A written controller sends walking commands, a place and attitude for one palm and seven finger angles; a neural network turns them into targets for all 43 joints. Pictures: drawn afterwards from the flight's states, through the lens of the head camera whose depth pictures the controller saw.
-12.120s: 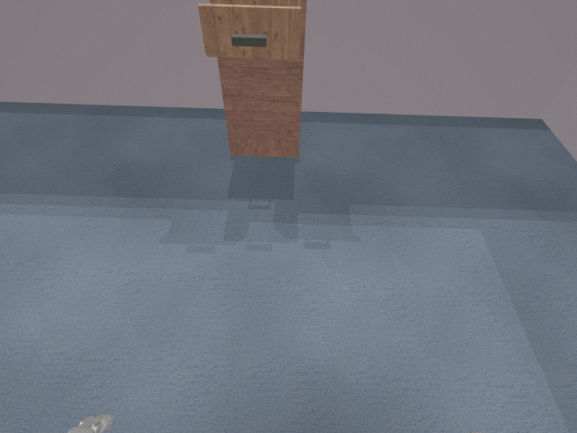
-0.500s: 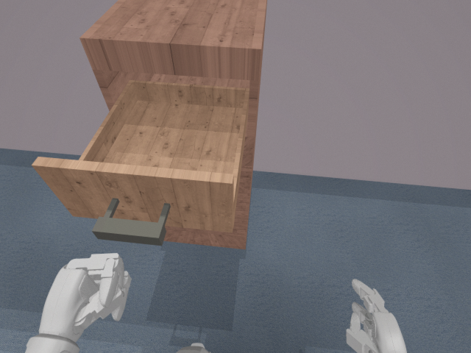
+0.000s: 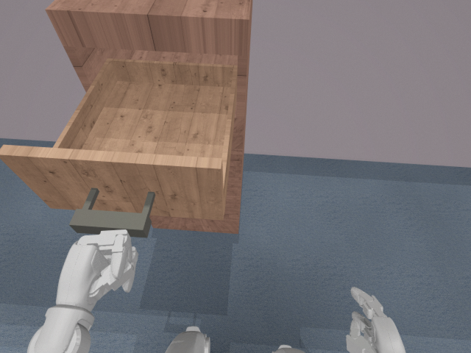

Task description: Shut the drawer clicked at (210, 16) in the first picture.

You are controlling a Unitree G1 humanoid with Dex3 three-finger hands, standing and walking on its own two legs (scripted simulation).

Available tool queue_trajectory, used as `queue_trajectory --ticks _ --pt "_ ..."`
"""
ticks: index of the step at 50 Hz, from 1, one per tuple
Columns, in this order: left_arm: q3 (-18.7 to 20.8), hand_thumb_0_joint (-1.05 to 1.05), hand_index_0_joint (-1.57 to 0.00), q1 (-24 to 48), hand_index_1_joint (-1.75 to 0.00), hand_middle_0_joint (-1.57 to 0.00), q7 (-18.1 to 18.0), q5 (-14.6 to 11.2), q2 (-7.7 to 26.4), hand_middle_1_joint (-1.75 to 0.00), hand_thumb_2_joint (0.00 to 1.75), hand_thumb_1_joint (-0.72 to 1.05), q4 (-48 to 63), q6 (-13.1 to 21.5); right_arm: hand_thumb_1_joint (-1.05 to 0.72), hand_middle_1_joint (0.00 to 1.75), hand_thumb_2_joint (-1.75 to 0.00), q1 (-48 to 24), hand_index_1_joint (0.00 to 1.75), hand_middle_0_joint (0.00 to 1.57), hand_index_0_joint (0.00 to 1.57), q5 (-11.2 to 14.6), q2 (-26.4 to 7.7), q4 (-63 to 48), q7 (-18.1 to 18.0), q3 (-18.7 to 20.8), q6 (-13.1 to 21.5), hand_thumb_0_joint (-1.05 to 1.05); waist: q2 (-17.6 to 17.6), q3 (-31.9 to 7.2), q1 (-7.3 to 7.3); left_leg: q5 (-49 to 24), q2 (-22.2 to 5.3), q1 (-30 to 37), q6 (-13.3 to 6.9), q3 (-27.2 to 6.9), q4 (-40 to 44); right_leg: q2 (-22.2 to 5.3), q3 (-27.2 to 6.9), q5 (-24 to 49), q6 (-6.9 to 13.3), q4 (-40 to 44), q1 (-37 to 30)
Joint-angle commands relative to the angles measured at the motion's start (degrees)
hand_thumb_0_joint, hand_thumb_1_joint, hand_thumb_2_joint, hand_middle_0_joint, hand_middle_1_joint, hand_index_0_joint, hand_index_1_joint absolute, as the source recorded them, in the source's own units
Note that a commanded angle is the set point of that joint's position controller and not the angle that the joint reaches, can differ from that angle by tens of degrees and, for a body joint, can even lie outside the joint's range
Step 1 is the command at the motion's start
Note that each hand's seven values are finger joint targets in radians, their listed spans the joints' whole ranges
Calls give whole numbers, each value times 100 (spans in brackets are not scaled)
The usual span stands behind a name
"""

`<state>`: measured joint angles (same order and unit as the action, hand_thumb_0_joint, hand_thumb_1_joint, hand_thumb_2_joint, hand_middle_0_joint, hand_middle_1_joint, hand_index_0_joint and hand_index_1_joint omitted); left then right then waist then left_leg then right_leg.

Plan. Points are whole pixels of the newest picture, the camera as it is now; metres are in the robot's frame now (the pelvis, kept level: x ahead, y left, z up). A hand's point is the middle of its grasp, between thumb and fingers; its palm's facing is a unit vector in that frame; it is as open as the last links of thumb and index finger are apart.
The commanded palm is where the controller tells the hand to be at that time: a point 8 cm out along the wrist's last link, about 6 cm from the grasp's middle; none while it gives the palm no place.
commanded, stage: bring the fist close to the handle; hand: left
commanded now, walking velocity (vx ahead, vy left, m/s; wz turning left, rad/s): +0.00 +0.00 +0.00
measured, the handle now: (117, 209) +0.33 +0.21 +0.06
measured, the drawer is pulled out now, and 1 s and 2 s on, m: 0.29 0.24 0.11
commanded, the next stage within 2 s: push the drawer shut in 0.22 s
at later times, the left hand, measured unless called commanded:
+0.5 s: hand (128, 263) +0.24 +0.17 +0.06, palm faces -0.04 -1.00 -0.07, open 3.2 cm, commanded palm +0.23 +0.23 +0.06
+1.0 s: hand (134, 232) +0.29 +0.17 +0.06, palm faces -0.06 -1.00 -0.05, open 3.1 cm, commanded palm +0.28 +0.23 +0.06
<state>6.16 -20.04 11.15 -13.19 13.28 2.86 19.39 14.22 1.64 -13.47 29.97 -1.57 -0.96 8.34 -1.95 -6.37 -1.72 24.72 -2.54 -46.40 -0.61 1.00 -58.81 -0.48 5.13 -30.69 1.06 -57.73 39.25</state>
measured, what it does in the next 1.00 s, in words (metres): stands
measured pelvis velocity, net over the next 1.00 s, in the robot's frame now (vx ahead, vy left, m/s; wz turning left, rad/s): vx -0.01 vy -0.01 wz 0.01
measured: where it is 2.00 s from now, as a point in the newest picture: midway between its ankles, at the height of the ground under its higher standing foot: outside the picture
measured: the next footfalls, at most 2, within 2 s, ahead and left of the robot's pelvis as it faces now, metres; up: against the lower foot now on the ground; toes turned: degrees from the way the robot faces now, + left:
none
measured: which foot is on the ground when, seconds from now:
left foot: down 0.00-1.00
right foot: down 0.00-1.00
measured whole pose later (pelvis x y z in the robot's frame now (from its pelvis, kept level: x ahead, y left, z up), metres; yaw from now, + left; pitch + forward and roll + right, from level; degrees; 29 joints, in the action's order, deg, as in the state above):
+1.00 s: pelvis -0.01 -0.01 +0.00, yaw +0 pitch +12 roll -2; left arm 9.3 -1.3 14.8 -14.4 15.6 -15.2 19.6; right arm 13.4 2.2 -14.6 33.3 -2.7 -1.6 7.0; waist -2.0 -5.9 -1.9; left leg 23.1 -2.6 -46.4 -0.1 0.4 -57.2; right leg -0.2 5.6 -29.5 1.6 -56.6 39.4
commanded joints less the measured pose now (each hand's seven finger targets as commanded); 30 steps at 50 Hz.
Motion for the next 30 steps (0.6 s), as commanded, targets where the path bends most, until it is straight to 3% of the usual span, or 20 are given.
queue_trajectory --ticks 1,3,7,9,16,19,23,24,27,30 --pt "493 0 -140 37 -160 -140 43 -165 628 -160 90 90 1199 398 -90 30 -90 -323 30 20 20 32 -733 -945 -81 356 242 0 -74 -1282 40 -1284 156 1381 -96 -238 827 158 -187 1675 -28 918 -246" --pt "399 0 -140 -103 -160 -140 113 -201 543 -160 90 90 1171 377 -90 30 -90 -327 30 20 20 51 -729 -980 -79 360 219 0 12 -1164 -5 -1256 163 1344 -102 -224 825 154 -185 1704 -49 969 -224" --pt "469 0 -140 48 -160 -140 187 -241 644 -160 90 90 1160 453 -90 30 -90 -320 30 20 20 48 -744 -946 -109 361 209 0 -21 -1042 -62 -1181 176 1272 -117 -218 752 145 -236 1659 -59 998 -134" --pt "562 0 -140 189 -160 -140 201 -251 746 -160 90 90 1095 516 -90 30 -90 -311 30 20 20 35 -765 -895 -134 355 211 0 151 -989 -95 -1092 178 1169 -135 -230 701 152 -286 1559 -72 1019 -121" --pt "720 0 -140 209 -160 -140 337 -334 847 -160 90 90 987 548 -90 30 -90 -314 30 20 20 58 -756 -875 -161 359 204 0 45 -1200 -55 -1235 196 1197 -143 -188 631 103 -398 1797 -95 1039 -281" --pt "646 0 -140 724 -160 -140 382 -327 851 -160 90 90 862 530 -90 30 -90 -302 30 20 20 53 -796 -807 -183 329 208 0 0 -1094 -167 -1180 188 1165 -156 -195 576 104 -413 1729 -110 1046 -150" --pt "730 0 -140 900 -160 -140 448 -398 877 -160 90 90 664 465 -90 30 -90 -285 30 20 20 54 -812 -797 -195 320 228 0 4 -1289 -100 -1256 203 1211 -150 -173 592 67 -486 1888 -125 1095 -329" --pt "864 0 -140 962 -160 -140 441 -389 1020 -160 90 90 539 440 -90 30 -90 -258 30 20 20 59 -832 -752 -198 323 212 0 97 -1285 -102 -1321 190 1198 -157 -192 598 83 -471 1955 -120 1081 -380" --pt "740 0 -140 1216 -160 -140 469 -430 879 -160 90 90 562 449 -90 30 -90 -272 30 20 20 64 -822 -737 -196 312 227 0 -58 -1308 -126 -1353 199 1308 -149 -183 624 66 -455 2042 -127 1087 -331" --pt "749 0 -140 1397 -160 -140 438 -398 908 -160 90 90 381 463 -90 30 -90 -264 30 20 20 60 -847 -710 -204 306 220 0 83 -1235 -136 -1296 189 1273 -151 -215 662 95 -409 1905 -109 1067 -249"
